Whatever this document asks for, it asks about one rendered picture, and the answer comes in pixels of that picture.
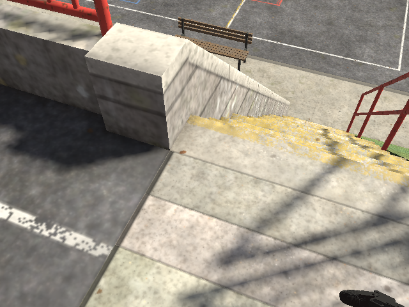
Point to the right robot hand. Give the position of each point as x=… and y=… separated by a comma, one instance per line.
x=357, y=298

